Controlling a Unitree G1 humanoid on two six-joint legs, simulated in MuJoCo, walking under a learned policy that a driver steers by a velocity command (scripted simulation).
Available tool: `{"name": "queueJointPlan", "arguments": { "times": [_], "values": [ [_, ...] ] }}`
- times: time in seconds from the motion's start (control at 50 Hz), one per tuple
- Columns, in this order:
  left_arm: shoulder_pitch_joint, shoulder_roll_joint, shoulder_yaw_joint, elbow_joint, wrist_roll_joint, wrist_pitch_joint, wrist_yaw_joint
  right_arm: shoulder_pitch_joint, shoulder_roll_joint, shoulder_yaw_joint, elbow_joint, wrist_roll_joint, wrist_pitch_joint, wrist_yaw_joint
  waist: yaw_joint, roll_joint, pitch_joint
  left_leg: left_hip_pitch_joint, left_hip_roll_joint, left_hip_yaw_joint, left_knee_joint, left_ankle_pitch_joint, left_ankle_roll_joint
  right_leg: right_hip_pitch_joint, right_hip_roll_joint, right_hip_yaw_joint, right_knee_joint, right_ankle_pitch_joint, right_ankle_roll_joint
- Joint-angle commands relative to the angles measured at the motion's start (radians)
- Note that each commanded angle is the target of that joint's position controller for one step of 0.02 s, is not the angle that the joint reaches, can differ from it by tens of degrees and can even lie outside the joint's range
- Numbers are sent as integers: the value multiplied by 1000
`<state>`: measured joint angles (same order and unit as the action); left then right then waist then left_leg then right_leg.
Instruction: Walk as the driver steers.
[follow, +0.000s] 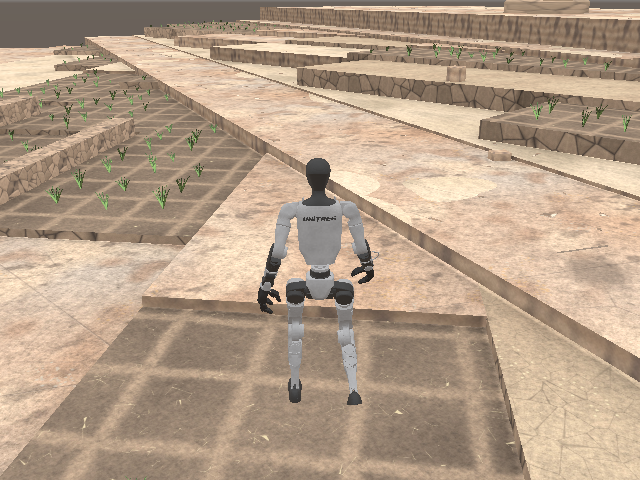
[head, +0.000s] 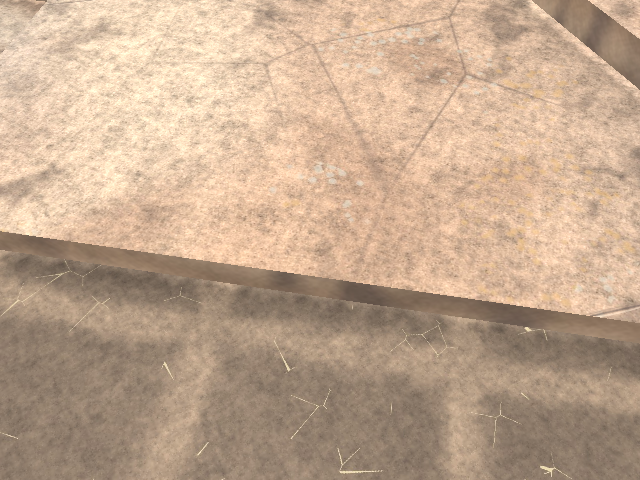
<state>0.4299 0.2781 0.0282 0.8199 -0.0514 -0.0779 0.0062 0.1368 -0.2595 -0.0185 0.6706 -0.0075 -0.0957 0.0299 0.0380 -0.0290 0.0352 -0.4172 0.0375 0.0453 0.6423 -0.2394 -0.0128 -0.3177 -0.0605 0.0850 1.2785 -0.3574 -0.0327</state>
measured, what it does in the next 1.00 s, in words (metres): walks ahead, turning right: right foot, then left foot 0.07 m higher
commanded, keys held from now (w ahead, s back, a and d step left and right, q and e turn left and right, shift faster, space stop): w+e+shift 0.54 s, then w+shift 0.06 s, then w+q+shift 0.40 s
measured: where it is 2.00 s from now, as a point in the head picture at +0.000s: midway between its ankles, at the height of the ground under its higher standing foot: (482, 90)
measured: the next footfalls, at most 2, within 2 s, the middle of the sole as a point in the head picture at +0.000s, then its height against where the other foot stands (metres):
right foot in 0.34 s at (412, 478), level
left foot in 0.62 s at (357, 314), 0.07 m higher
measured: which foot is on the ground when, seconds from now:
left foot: down 0.00-0.34, up 0.36-0.60, down 0.62-0.68, up 0.70-0.78, down 0.80-1.00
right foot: up 0.00-0.32, down 0.34-0.78, up 0.80-1.00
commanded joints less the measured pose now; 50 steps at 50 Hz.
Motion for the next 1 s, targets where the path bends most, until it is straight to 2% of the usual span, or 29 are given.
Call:
{"name": "queueJointPlan", "arguments": {
  "times": [0.02,0.1,0.22,0.28,0.32,0.34,0.36,0.38,0.4,0.42,0.44,0.5,0.56,0.6,0.62,0.66,0.7,0.72,0.76,0.78,0.8,0.82,0.84,0.86,0.9,0.92,0.94,0.98,1.0],
  "values": [
    [-60,58,25,-116,4,9,-5,139,-81,-47,32,-25,-16,-6,-62,157,-71,366,262,-352,-388,-66,164,-398,-122,39,72,109,-10],
    [-137,9,20,-155,11,67,-16,50,-77,-56,63,-2,-26,-18,-5,109,66,237,267,-85,-491,133,152,-446,-160,26,-13,144,7],
    [-303,57,20,-214,23,53,-68,63,-207,-85,70,-1,-25,-42,-16,-4,122,315,186,204,-565,318,99,-322,-84,-142,-419,481,-48],
    [-225,145,58,-212,1,57,-74,80,-302,-109,62,13,11,-41,59,93,16,491,201,234,-326,1088,77,-135,57,-273,-455,363,-95],
    [122,260,118,-131,-1,81,-64,33,-323,-114,40,20,33,-41,238,135,-154,370,213,198,151,1274,79,300,120,-254,-446,210,-158],
    [248,296,138,-76,-8,91,-44,10,-239,-89,46,24,20,-37,283,-2,-133,139,93,181,567,665,27,514,103,-137,-539,238,-198],
    [144,339,125,-85,4,84,-45,104,-24,-27,-1,-9,-22,-21,84,-411,-73,-234,-117,66,1003,-349,-12,601,31,193,-620,252,-309],
    [46,291,96,-170,39,45,-52,153,-49,-7,-84,24,-71,-11,9,-395,-289,-429,-138,-167,1063,-338,32,687,-171,776,-955,-272,-457],
    [40,210,87,-190,41,20,-57,-6,-179,-33,-91,52,-93,-10,68,-150,-177,-436,-77,-197,946,-211,80,571,-184,836,-1092,-421,-374],
    [13,198,82,-179,48,-3,-64,-67,-175,-35,-108,58,-96,-16,24,21,-76,-407,-49,-193,822,-135,90,411,-178,812,-1109,-395,-335],
    [-44,190,77,-186,47,-19,-66,-56,-152,-30,-90,27,-86,-27,-26,116,-43,-320,-10,-209,737,-97,79,274,-150,737,-1077,-285,-319],
    [-140,166,67,-203,43,-22,-34,-12,-153,-41,-64,-2,-44,-33,-92,76,17,-174,33,-219,520,-62,14,46,-36,485,-1071,-26,-306],
    [-100,133,55,-179,22,-15,4,-188,-90,-23,-122,-21,-34,-34,-26,74,78,-123,6,-129,208,139,-47,-56,49,290,-1075,225,-269],
    [-75,111,49,-154,32,4,13,-225,-22,-3,-136,-15,-30,-20,17,10,48,-28,-21,-64,82,316,-65,-81,78,194,-1041,253,-215],
    [-43,104,45,-141,33,6,14,-240,-21,0,-140,-6,-30,-13,46,-10,38,-12,-18,-51,42,377,-66,-59,55,191,-1049,228,-207],
    [102,18,3,-66,-2,28,8,-331,-74,-28,-187,3,-36,-2,51,89,-12,-295,-55,37,29,46,62,420,37,154,-913,696,-141],
    [228,43,2,21,33,63,15,-337,-53,-18,-183,-6,-57,5,111,-85,-196,-204,-84,63,-49,46,109,687,-4,175,-768,1311,-38],
    [206,86,9,21,55,83,18,-319,-56,-17,-179,22,-58,8,105,-151,-238,-167,-134,102,-129,55,78,772,-15,169,-711,1470,-31],
    [41,143,22,-14,68,96,20,-144,-68,-25,-139,56,-31,-2,-23,-156,-258,78,-95,35,-319,76,101,643,-36,181,-537,1527,-63],
    [-130,165,36,-70,73,74,18,121,-96,-39,-46,63,-21,-12,-158,-87,-271,401,-43,-19,-401,279,147,367,-16,152,-345,1412,-63],
    [-276,93,23,-136,115,33,8,412,-133,-44,74,48,-14,-11,-239,139,-271,829,88,-171,-302,562,192,-108,80,91,18,380,-43],
    [-255,28,0,-162,96,-23,2,449,-186,-57,108,6,-3,-1,-172,323,-199,1114,232,-353,-98,984,289,-631,151,-7,273,-215,23],
    [-262,53,-13,-181,34,-52,-8,488,-166,-78,104,-9,15,-18,-232,206,-248,1252,304,-460,-111,674,402,-903,96,15,376,-278,68],
    [-359,39,-22,-231,3,-65,-8,547,-132,-77,131,-28,18,-26,-268,181,-202,1261,310,-524,-176,418,405,-1064,57,34,476,-329,90],
    [-476,-54,-57,-313,35,-76,-19,524,-77,-58,170,-24,19,-36,-187,70,21,953,272,-546,-304,210,352,-1191,32,-20,549,-330,74],
    [-508,-103,-84,-373,53,-76,-35,417,-45,-41,162,-3,15,-44,-89,48,138,648,228,-486,-398,160,308,-1115,-7,-31,443,-328,70],
    [-521,-154,-115,-432,68,-73,-51,299,-23,-26,148,12,18,-55,-6,116,217,330,187,-456,-480,118,275,-998,-33,-57,395,-384,77],
    [-431,-90,-122,-490,82,-88,-64,91,-82,-36,75,42,16,-81,122,91,207,-186,107,-365,-607,109,236,-537,-74,-86,105,-145,98],
    [-364,-71,-119,-483,104,-97,-59,103,-169,-68,57,57,8,-85,143,26,87,-439,52,-312,-682,115,237,-4,-33,-142,-147,106,92]
  ]
}}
